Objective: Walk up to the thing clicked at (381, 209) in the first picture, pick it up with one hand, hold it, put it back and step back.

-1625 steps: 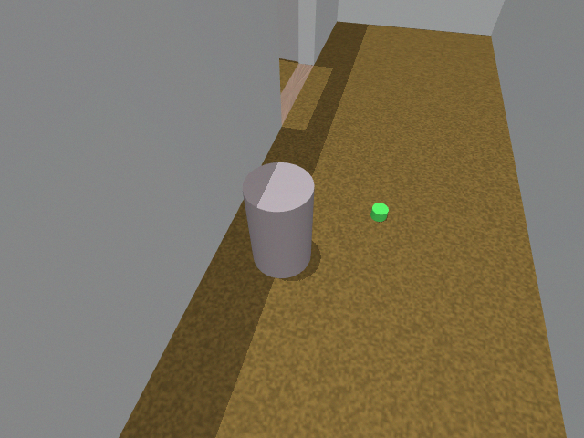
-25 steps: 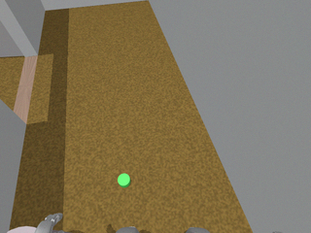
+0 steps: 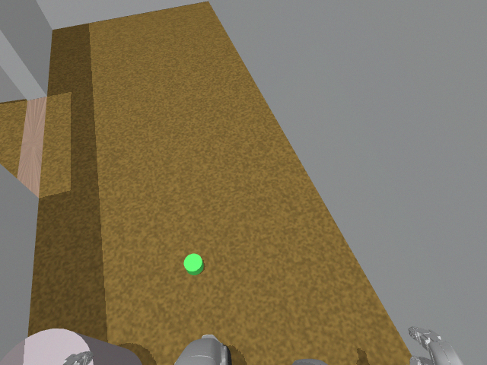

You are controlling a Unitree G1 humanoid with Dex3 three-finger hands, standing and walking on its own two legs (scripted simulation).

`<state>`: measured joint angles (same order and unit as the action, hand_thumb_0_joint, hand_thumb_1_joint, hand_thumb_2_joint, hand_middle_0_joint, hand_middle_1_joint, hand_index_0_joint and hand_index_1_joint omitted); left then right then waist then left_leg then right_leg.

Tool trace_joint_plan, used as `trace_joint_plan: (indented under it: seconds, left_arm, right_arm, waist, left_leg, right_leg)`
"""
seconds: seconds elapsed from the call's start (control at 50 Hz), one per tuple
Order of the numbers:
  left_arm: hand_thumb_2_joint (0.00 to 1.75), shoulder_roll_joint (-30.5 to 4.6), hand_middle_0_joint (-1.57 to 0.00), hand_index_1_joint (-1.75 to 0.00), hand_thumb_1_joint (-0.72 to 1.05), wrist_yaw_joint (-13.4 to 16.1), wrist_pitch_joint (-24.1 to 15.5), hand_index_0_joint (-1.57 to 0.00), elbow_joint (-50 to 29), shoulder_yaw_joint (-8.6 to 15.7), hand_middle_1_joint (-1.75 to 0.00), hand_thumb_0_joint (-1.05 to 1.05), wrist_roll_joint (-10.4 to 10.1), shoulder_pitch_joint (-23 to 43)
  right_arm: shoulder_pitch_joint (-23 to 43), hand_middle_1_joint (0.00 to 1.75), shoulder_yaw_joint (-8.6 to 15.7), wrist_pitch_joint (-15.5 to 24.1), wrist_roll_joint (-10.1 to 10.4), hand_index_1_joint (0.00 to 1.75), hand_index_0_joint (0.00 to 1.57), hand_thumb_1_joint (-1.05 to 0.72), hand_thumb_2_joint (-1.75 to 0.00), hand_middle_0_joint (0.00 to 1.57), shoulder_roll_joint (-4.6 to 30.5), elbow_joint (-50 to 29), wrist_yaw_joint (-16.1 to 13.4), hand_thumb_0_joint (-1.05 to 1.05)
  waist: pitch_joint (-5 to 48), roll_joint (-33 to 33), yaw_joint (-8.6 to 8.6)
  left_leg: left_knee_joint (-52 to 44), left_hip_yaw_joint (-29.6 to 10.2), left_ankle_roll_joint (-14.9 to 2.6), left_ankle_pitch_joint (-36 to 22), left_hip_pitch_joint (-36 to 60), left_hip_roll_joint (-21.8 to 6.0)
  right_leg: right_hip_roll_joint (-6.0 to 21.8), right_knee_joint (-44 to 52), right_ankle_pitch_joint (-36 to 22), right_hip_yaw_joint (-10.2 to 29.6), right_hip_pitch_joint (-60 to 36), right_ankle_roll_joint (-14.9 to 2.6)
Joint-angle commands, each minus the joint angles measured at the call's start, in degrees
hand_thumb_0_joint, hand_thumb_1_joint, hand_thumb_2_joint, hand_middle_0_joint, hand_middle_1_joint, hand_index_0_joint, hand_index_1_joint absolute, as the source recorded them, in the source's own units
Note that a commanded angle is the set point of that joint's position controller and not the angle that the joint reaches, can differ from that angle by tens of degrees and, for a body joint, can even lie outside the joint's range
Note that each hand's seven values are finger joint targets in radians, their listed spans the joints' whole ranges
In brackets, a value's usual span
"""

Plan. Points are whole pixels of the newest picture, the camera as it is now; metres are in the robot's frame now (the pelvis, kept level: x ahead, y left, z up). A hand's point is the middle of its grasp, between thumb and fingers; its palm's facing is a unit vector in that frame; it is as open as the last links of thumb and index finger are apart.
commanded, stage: step back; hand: left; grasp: from above
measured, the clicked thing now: (193, 264) +0.53 +0.25 -0.73
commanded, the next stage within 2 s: none
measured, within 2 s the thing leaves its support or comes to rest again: neither
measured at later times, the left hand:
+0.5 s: hand out of the picture -0.03 +0.28 -0.14, palm faces +0.12 -0.93 -0.35, open 7.4 cm
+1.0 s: hand out of the picture -0.23 +0.24 -0.12, palm faces +0.05 -0.90 -0.44, open 7.4 cm
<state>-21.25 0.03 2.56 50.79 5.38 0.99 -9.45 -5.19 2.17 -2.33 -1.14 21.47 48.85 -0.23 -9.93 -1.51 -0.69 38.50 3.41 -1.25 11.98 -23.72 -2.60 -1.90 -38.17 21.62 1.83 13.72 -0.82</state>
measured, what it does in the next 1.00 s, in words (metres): walks backwards: left foot, then right foot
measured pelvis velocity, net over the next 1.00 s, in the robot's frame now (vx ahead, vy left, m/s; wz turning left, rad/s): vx -0.30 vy -0.04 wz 0.06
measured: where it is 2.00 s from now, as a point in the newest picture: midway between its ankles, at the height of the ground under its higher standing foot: outside the picture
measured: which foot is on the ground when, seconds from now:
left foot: down 0.00-0.00, up 0.02-0.34, down 0.36-0.80, up 0.82-1.00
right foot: down 0.00-0.38, up 0.40-0.76, down 0.78-1.00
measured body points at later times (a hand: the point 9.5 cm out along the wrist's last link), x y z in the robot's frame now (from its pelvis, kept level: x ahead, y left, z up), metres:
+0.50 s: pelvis -0.14 +0.01 +0.01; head -0.08 +0.04 +0.46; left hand -0.04 +0.33 -0.11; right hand -0.03 -0.29 -0.09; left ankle -0.15 +0.11 -0.72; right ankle -0.11 -0.13 -0.65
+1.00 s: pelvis -0.30 -0.04 +0.01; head -0.24 -0.05 +0.46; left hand -0.23 +0.29 -0.09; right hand -0.17 -0.35 -0.12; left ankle -0.32 +0.10 -0.65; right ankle -0.26 -0.15 -0.72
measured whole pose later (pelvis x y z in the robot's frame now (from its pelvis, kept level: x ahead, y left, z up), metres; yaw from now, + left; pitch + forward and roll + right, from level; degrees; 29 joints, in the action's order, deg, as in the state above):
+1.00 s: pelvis -0.30 -0.04 +0.01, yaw +3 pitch -2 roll +2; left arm -20.4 0.9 2.8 47.1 4.0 2.3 -11.7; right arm -9.4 3.1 -3.1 -0.5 23.6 48.9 -1.3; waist -8.3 -1.3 1.0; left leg 62.9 -6.2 1.3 29.2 -25.5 5.8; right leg 1.2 -36.7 16.9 0.9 18.1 -1.1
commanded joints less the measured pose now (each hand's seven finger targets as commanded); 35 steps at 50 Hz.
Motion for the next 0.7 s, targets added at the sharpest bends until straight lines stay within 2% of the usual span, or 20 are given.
trace_joint_plan:
  seconds: [0.0,0.02,0.06,0.1,0.16,0.22,0.24,0.28,0.32,0.34,0.36,0.38,0.4,0.42,0.44,0.46,0.5,0.56,0.62,0.68]
  left_arm:
    - [0.9,-21.1,-0.2,-0.3,0.9,0.4,-1.8,-0.2,-7.2,5.1,-0.3,0.0,1.4,-0.6]
    - [0.9,-17.8,-0.2,-0.3,0.9,0.7,-2.0,-0.2,-8.3,4.6,-0.3,0.0,1.0,2.5]
    - [0.9,-14.1,-0.2,-0.3,0.9,1.3,-2.2,-0.2,-9.0,3.3,-0.3,0.0,1.0,8.4]
    - [0.9,-13.5,-0.2,-0.3,0.9,1.3,-2.3,-0.2,-10.0,3.3,-0.3,0.0,1.2,6.2]
    - [0.9,-12.2,-0.2,-0.3,0.9,1.9,-2.2,-0.2,-10.1,2.9,-0.3,0.0,1.3,1.6]
    - [0.9,-13.5,-0.2,-0.3,0.9,2.1,-1.8,-0.2,-9.7,3.0,-0.3,0.0,1.1,-1.5]
    - [0.9,-14.0,-0.2,-0.3,0.9,2.2,-1.7,-0.2,-10.3,3.1,-0.3,0.0,1.0,-0.7]
    - [0.9,-14.1,-0.2,-0.3,0.9,1.8,-1.1,-0.2,-10.8,2.7,-0.3,0.0,0.4,1.0]
    - [0.9,-14.2,-0.2,-0.3,0.9,1.5,-0.5,-0.2,-11.4,2.2,-0.3,0.0,-0.1,2.7]
    - [0.9,-11.9,-0.2,-0.3,0.9,1.2,-0.3,-0.2,-11.8,1.6,-0.3,0.0,-0.2,1.1]
    - [0.9,-10.9,-0.2,-0.3,0.9,1.6,-0.6,-0.2,-13.0,1.3,-0.3,0.0,-0.8,3.7]
    - [0.9,-12.8,-0.2,-0.3,0.9,2.2,-0.6,-0.2,-12.3,2.7,-0.3,0.0,0.1,8.4]
    - [0.9,-12.6,-0.2,-0.3,0.9,2.3,-0.3,-0.2,-11.3,2.8,-0.3,0.0,0.0,8.2]
    - [0.9,-11.0,-0.2,-0.3,0.9,2.3,-0.2,-0.2,-10.7,2.4,-0.3,0.0,-0.9,4.7]
    - [0.9,-10.5,-0.2,-0.3,0.9,2.4,-0.1,-0.2,-9.5,2.3,-0.3,0.0,-1.4,2.2]
    - [0.9,-11.2,-0.2,-0.3,0.9,2.3,-0.3,-0.2,-8.9,2.4,-0.3,0.0,-1.2,-0.1]
    - [0.9,-10.9,-0.2,-0.3,0.9,2.1,-0.5,-0.2,-8.4,2.6,-0.3,0.0,-0.7,-0.1]
    - [0.9,-10.9,-0.2,-0.3,0.9,1.8,-0.7,-0.2,-8.8,2.4,-0.3,0.0,-0.3,0.8]
    - [0.9,-10.6,-0.2,-0.3,0.9,1.6,-0.8,-0.2,-8.5,2.3,-0.3,0.0,-0.3,-0.9]
    - [0.9,-10.6,-0.2,-0.3,0.9,1.0,-1.0,-0.2,-7.0,2.4,-0.3,0.0,-0.1,-3.4]
  right_arm:
    - [1.5,0.3,3.9,0.4,0.7,0.3,0.2,-0.9,-0.9,0.2,11.9,-4.1,-1.5,0.0]
    - [-0.8,0.3,4.0,0.3,0.8,0.3,0.2,-0.9,-0.9,0.2,12.7,-3.2,-1.2,0.0]
    - [-6.1,0.3,3.6,0.6,1.4,0.3,0.2,-0.9,-0.9,0.2,11.4,-1.2,-1.2,0.0]
    - [-7.1,0.3,3.4,1.0,1.1,0.3,0.2,-0.9,-0.9,0.2,12.3,-1.1,-1.3,0.0]
    - [-5.2,0.3,3.0,1.0,0.9,0.3,0.2,-0.9,-0.9,0.2,11.9,-2.4,-1.5,0.0]
    - [-4.8,0.3,2.8,1.2,0.5,0.3,0.2,-0.9,-0.9,0.2,10.8,-3.0,-1.5,0.0]
    - [-6.4,0.3,2.8,1.2,0.5,0.3,0.2,-0.9,-0.9,0.2,10.5,-3.0,-1.3,0.0]
    - [-9.2,0.3,3.2,1.5,0.3,0.3,0.2,-0.9,-0.9,0.2,10.4,-1.4,-1.1,0.0]
    - [-13.3,0.3,3.8,1.8,-0.1,0.3,0.2,-0.9,-0.9,0.2,11.0,0.0,-0.9,0.0]
    - [-11.8,0.3,4.7,2.0,-0.8,0.3,0.2,-0.9,-0.9,0.2,14.0,-0.6,-0.9,0.0]
    - [-7.9,0.3,6.0,1.8,-0.8,0.3,0.2,-0.9,-0.9,0.2,21.4,-2.3,-0.3,0.0]
    - [-7.0,0.3,6.3,2.0,-0.7,0.3,0.2,-0.9,-0.9,0.2,22.8,-2.8,-0.4,0.0]
    - [-5.9,0.3,5.4,2.5,-0.7,0.3,0.2,-0.9,-0.9,0.2,19.1,-2.5,-0.8,0.0]
    - [-2.8,0.3,4.3,2.5,-0.9,0.3,0.2,-0.9,-0.9,0.2,16.6,-3.1,-1.2,0.0]
    - [-1.1,0.3,3.8,2.3,-1.1,0.3,0.2,-0.9,-0.9,0.2,15.3,-3.4,-1.5,0.0]
    - [-0.6,0.3,3.9,2.4,-0.6,0.3,0.2,-0.9,-0.9,0.2,14.5,-3.9,-1.8,0.0]
    - [-2.4,0.3,3.7,2.3,-0.6,0.3,0.2,-0.9,-0.9,0.2,12.8,-3.9,-1.8,0.0]
    - [-5.0,0.3,4.2,2.1,-0.4,0.3,0.2,-0.9,-0.9,0.2,13.5,-4.3,-2.0,0.0]
    - [-4.2,0.3,4.5,1.9,-0.6,0.3,0.2,-0.9,-0.9,0.2,14.4,-5.3,-1.8,0.0]
    - [-1.9,0.3,4.9,1.3,-0.6,0.3,0.2,-0.9,-0.9,0.2,15.6,-6.4,-1.4,0.0]
  waist:
    - [4.8,16.0,3.43]
    - [3.6,11.0,1.59]
    - [4.4,7.9,-2.87]
    - [7.4,9.3,-0.51]
    - [9.8,8.8,2.68]
    - [11.9,11.1,4.24]
    - [13.2,12.6,3.42]
    - [14.6,12.3,1.97]
    - [14.5,8.7,-0.65]
    - [14.0,1.5,0.16]
    - [12.1,-13.2,-0.62]
    - [10.3,-12.9,-4.12]
    - [9.4,-5.7,-2.24]
    - [10.4,-3.7,0.22]
    - [9.7,-4.7,1.94]
    - [10.0,-6.2,2.31]
    - [10.1,-6.1,0.9]
    - [10.4,-6.4,-1.35]
    - [11.9,-8.3,-1.54]
    - [14.7,-10.2,-0.45]
  left_leg:
    - [24.0,-10.8,1.98,23.0,-3.6,7.8]
    - [29.6,-13.7,1.62,19.0,-1.8,8.2]
    - [31.4,-13.9,1.26,12.9,-2.5,10.2]
    - [32.0,-11.9,2.27,13.3,-2.2,10.2]
    - [23.6,-10.9,3.12,17.6,-6.6,8.0]
    - [13.1,-8.1,2.95,19.6,-3.8,6.1]
    - [7.6,-7.5,2.35,18.8,-1.7,4.3]
    - [-2.2,-4.4,1.34,13.8,4.3,4.2]
    - [-14.1,-3.4,0.09,-0.4,12.5,3.5]
    - [-16.2,-14.4,-2.51,-3.8,15.9,-3.8]
    - [-19.0,-30.0,-10.05,-13.9,13.0,-16.5]
    - [-20.6,-36.4,-16.71,-16.1,5.3,-20.8]
    - [-16.9,-28.9,-14.84,-23.5,6.0,-17.8]
    - [-14.0,-22.0,-12.12,-29.5,10.5,-13.7]
    - [-13.0,-18.0,-10.22,-30.7,11.2,-11.8]
    - [-11.9,-16.7,-10.7,-30.3,14.1,-11.5]
    - [-10.4,-16.5,-11.86,-31.6,17.5,-11.1]
    - [-10.0,-17.0,-13.92,-30.9,20.2,-12.7]
    - [-10.7,-16.7,-13.93,-26.6,19.4,-13.1]
    - [-10.3,-16.2,-11.9,-19.6,16.5,-12.5]
  right_leg:
    - [26.9,24.9,-2.2,32.5,12.0,-18.07]
    - [23.8,23.7,-5.7,26.5,13.7,-16.32]
    - [14.7,18.9,-17.6,11.2,8.9,-9.65]
    - [14.2,16.3,-20.6,9.4,3.8,-9.8]
    - [16.6,13.8,-25.4,10.2,-8.4,-11.85]
    - [17.8,10.7,-33.2,10.5,-12.8,-12.24]
    - [18.2,9.5,-34.6,10.8,-13.4,-11.75]
    - [16.5,6.9,-33.5,8.6,-10.7,-10.35]
    - [14.4,3.7,-26.5,6.2,-3.1,-6.61]
    - [9.9,-0.7,-16.2,4.1,4.8,-3.55]
    - [-1.3,-10.3,5.0,-3.3,13.2,-0.15]
    - [-2.4,-23.3,16.2,4.9,11.2,0.39]
    - [-3.1,-30.1,14.5,9.5,11.6,-0.42]
    - [-4.0,-32.4,11.7,10.6,14.7,-1.09]
    - [-4.4,-34.7,9.3,10.4,15.9,-1.28]
    - [-3.9,-34.8,7.7,9.0,17.0,-0.98]
    - [-3.2,-32.6,8.1,7.6,17.0,1.21]
    - [-2.3,-26.1,9.4,5.9,16.1,2.89]
    - [-1.3,-18.6,8.2,3.3,12.4,2.9]
    - [0.9,-6.1,5.7,0.5,5.4,1.19]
